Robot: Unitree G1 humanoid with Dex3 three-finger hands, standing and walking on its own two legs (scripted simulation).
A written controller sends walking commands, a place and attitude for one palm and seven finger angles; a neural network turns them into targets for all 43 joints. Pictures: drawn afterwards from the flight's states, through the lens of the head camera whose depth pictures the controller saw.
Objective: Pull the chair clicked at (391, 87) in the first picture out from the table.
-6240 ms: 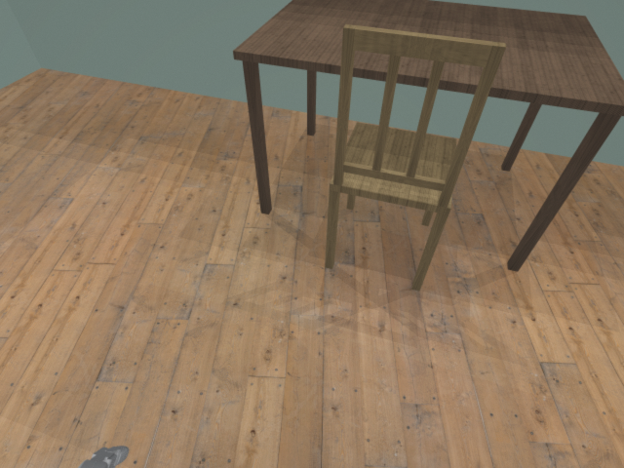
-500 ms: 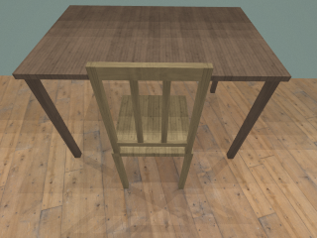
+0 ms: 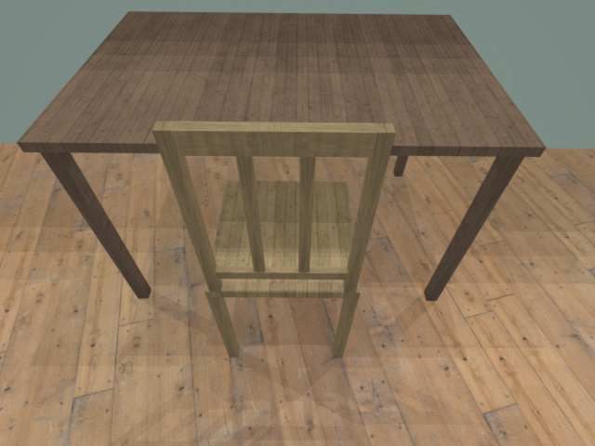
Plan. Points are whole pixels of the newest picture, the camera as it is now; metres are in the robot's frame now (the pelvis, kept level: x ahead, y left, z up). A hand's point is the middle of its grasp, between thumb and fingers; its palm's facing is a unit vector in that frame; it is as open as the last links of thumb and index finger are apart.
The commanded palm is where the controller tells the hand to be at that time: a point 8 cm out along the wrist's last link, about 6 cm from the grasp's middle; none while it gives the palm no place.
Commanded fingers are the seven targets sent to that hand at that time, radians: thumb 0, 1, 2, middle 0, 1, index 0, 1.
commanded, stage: shuffle to correct the standing spot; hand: left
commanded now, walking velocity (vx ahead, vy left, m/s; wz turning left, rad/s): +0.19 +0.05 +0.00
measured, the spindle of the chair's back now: (253, 221) +0.53 +0.12 -0.07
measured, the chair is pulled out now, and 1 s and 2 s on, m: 0.00 0.00 0.00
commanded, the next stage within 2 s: come to a stop and stand still in 0.36 s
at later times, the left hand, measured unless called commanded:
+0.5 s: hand out of the picture +0.07 +0.18 -0.18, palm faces +0.03 -0.98 -0.20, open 7.3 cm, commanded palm none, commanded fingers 0.00 0.90 0.90 -0.20 -0.30 -0.20 -0.30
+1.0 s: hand out of the picture +0.13 +0.19 -0.18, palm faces +0.09 -0.96 -0.27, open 7.3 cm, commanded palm none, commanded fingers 0.00 0.90 0.90 -0.20 -0.30 -0.20 -0.30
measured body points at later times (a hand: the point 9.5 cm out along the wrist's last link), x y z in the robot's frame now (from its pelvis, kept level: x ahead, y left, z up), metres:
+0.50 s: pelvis +0.07 +0.01 -0.01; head +0.10 +0.00 +0.44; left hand +0.07 +0.23 -0.17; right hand +0.02 -0.20 -0.17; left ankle +0.01 +0.10 -0.74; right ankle +0.04 -0.09 -0.72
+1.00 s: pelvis +0.09 +0.00 -0.01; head +0.12 -0.02 +0.43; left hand +0.12 +0.24 -0.16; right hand +0.16 -0.22 -0.17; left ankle +0.11 +0.13 -0.74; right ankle +0.06 -0.09 -0.74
